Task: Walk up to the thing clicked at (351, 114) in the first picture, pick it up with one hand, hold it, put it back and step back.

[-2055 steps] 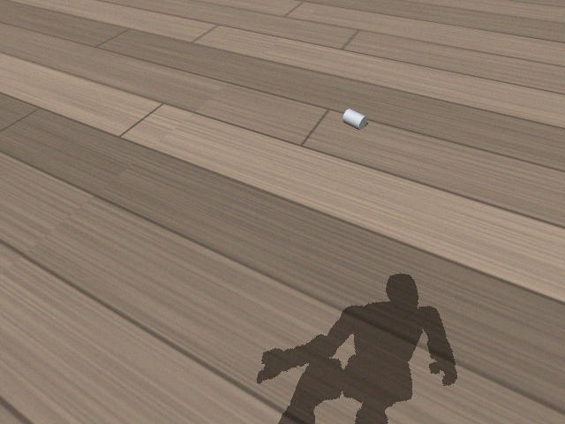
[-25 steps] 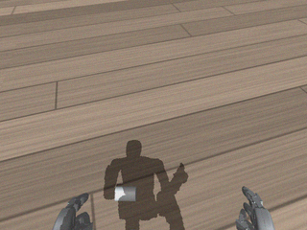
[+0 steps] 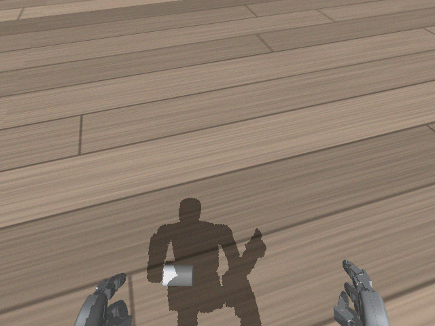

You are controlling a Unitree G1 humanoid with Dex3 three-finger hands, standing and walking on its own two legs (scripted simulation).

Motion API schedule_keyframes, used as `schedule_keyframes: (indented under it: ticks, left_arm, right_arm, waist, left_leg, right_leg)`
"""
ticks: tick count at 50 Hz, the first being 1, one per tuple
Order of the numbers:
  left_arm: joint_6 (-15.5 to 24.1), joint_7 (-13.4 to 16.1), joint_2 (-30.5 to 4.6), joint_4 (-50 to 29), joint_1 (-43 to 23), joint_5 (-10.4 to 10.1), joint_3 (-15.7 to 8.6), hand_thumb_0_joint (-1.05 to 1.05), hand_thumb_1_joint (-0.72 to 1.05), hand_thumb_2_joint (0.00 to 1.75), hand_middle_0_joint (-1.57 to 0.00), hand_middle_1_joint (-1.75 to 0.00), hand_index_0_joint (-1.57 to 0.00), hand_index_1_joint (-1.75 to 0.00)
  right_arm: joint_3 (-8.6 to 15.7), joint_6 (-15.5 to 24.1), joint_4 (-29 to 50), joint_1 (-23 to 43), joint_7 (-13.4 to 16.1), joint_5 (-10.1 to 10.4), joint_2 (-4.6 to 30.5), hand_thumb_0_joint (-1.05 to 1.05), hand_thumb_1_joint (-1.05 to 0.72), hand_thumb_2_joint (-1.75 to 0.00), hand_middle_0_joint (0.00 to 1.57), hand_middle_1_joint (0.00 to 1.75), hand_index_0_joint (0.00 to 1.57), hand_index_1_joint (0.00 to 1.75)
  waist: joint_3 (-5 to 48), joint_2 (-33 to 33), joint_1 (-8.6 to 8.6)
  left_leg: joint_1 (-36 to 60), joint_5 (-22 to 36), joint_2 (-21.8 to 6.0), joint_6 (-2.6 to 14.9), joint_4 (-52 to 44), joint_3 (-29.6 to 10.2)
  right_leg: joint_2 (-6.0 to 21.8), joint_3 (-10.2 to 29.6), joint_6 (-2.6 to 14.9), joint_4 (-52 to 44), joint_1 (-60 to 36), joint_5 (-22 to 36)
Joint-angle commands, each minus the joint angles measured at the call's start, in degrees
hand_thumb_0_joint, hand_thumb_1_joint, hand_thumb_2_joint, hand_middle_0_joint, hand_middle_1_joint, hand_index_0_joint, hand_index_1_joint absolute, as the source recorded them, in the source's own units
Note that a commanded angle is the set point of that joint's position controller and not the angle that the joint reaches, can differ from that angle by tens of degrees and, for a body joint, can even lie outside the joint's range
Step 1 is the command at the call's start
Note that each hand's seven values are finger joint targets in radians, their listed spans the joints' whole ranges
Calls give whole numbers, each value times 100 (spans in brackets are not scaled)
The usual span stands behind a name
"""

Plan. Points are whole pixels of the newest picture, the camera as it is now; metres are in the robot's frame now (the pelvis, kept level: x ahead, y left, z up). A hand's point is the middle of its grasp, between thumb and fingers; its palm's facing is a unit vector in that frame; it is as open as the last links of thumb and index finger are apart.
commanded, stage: home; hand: left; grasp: from above
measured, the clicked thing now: (178, 275) +0.44 +0.19 -0.67
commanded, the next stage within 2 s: stand in 0.80 s
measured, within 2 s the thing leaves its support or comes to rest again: neither
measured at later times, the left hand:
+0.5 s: hand (127, 321) +0.16 +0.18 -0.05, palm faces +0.04 -0.98 -0.20, open 7.4 cm
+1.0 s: hand (122, 324) +0.16 +0.20 -0.08, palm faces +0.00 -0.96 -0.29, open 7.4 cm
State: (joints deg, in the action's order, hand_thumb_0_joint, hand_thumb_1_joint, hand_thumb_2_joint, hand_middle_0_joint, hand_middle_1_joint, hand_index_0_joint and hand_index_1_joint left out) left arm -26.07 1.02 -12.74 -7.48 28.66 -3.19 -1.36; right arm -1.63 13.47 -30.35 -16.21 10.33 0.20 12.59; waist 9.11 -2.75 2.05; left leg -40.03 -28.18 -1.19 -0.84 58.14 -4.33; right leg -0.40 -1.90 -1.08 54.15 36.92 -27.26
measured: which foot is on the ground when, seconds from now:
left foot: down 0.00-1.00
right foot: down 0.00-1.00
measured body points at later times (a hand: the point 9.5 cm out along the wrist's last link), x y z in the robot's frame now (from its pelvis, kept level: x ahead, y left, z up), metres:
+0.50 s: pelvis +0.00 +0.00 +0.00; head +0.02 +0.01 +0.45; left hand +0.16 +0.23 -0.03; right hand +0.16 -0.24 -0.06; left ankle +0.01 +0.12 -0.68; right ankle +0.00 -0.14 -0.68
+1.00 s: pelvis -0.01 +0.00 +0.01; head +0.02 +0.01 +0.46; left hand +0.16 +0.25 -0.05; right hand +0.15 -0.25 -0.08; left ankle +0.01 +0.12 -0.68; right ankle +0.00 -0.13 -0.68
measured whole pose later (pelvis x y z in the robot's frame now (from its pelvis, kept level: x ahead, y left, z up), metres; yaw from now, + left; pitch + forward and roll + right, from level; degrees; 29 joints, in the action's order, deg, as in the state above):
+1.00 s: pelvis -0.01 +0.00 +0.01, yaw +0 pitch +5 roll -1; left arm -10.6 1.7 -14.9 15.7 16.8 2.0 0.4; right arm -0.7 5.9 -40.1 -10.9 4.2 -5.0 14.8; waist 1.5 -0.3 -0.9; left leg -32.0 -25.8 0.1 -0.2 53.3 -2.6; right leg 1.0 -0.4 -1.1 51.7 30.2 -26.1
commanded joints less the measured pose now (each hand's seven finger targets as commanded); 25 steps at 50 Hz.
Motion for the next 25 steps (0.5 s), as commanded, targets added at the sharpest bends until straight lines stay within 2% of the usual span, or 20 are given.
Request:
schedule_keyframes:
  ticks: [1,5,8,10,11,13,14,15,17,18,19,22,23,24,25]
  left_arm:
    - [303,67,-680,-1236,-149,67,-388,0,90,90,-20,-30,-20,-30]
    - [282,60,-591,-1091,-125,66,-317,0,90,90,-20,-30,-20,-30]
    - [289,79,-704,-1265,-180,52,-429,0,90,90,-20,-30,-20,-30]
    - [245,58,-523,-928,77,58,-305,0,90,90,-20,-30,-20,-30]
    - [275,68,-638,-1255,-100,55,-382,0,90,90,-20,-30,-20,-30]
    - [288,76,-720,-1341,-149,58,-429,0,90,90,-20,-30,-20,-30]
    - [267,62,-624,-1137,-52,56,-341,0,90,90,-20,-30,-20,-30]
    - [270,80,-660,-1214,-121,69,-365,0,90,90,-20,-30,-20,-30]
    - [260,56,-529,-1054,5,53,-312,0,90,90,-20,-30,-20,-30]
    - [288,60,-641,-1293,-162,26,-381,0,90,90,-20,-30,-20,-30]
    - [285,71,-653,-1164,-122,50,-409,0,90,90,-20,-30,-20,-30]
    - [287,65,-667,-1300,-139,51,-369,0,90,90,-20,-30,-20,-30]
    - [268,60,-555,-1101,0,42,-314,0,90,90,-20,-30,-20,-30]
    - [273,86,-710,-1330,-182,46,-433,0,90,90,-20,-30,-20,-30]
    - [282,85,-709,-1297,-172,54,-419,0,90,90,-20,-30,-20,-30]
  right_arm:
    - [298,330,890,325,103,28,707,0,-90,-90,20,30,20,30]
    - [282,313,884,339,92,18,708,0,-90,-90,20,30,20,30]
    - [296,307,895,328,85,29,708,0,-90,-90,20,30,20,30]
    - [272,299,895,341,84,21,687,0,-90,-90,20,30,20,30]
    - [300,296,915,323,81,24,709,0,-90,-90,20,30,20,30]
    - [316,287,909,321,78,22,729,0,-90,-90,20,30,20,30]
    - [299,289,890,317,67,23,734,0,-90,-90,20,30,20,30]
    - [293,284,899,324,63,27,712,0,-90,-90,20,30,20,30]
    - [293,289,944,344,64,19,696,0,-90,-90,20,30,20,30]
    - [300,278,948,326,61,24,715,0,-90,-90,20,30,20,30]
    - [302,273,936,335,57,24,722,0,-90,-90,20,30,20,30]
    - [298,264,956,320,61,30,701,0,-90,-90,20,30,20,30]
    - [292,265,960,326,64,25,686,0,-90,-90,20,30,20,30]
    - [301,268,958,315,72,33,702,0,-90,-90,20,30,20,30]
    - [307,271,945,316,74,30,715,0,-90,-90,20,30,20,30]
  waist:
    - [594,52,8]
    - [459,-11,44]
    - [550,48,16]
    - [395,2,1]
    - [604,-60,-3]
    - [576,-77,-4]
    - [535,-19,28]
    - [402,-72,-7]
    - [494,3,29]
    - [620,-35,10]
    - [465,-29,21]
    - [560,-21,21]
    - [535,8,53]
    - [491,19,18]
    - [456,49,35]
  left_leg:
    - [679,1471,131,155,-904,165]
    - [654,1322,114,146,-974,146]
    - [648,1304,121,157,-956,139]
    - [606,1308,117,146,-964,153]
    - [704,1423,108,135,-962,144]
    - [699,1496,102,132,-940,134]
    - [694,1486,103,128,-966,108]
    - [612,1337,92,123,-1001,98]
    - [632,1319,86,132,-990,92]
    - [657,1341,103,138,-977,87]
    - [592,1245,101,136,-996,99]
    - [642,1342,106,143,-942,136]
    - [631,1379,116,147,-914,144]
    - [596,1305,118,157,-906,165]
    - [594,1221,119,162,-927,163]
  right_leg:
    - [-117,-161,114,-820,-335,1311]
    - [-130,-175,124,-829,-230,1148]
    - [-123,-177,120,-846,-295,1147]
    - [-126,-183,126,-826,-246,1138]
    - [-126,-169,141,-794,-300,1213]
    - [-129,-187,134,-774,-312,1290]
    - [-134,-188,135,-768,-286,1260]
    - [-138,-201,140,-767,-203,1136]
    - [-147,-211,132,-778,-230,1130]
    - [-135,-203,124,-788,-302,1170]
    - [-138,-205,125,-787,-237,1085]
    - [-137,-180,127,-792,-244,1167]
    - [-123,-180,120,-812,-269,1219]
    - [-121,-178,115,-835,-231,1161]
    - [-120,-170,113,-835,-220,1088]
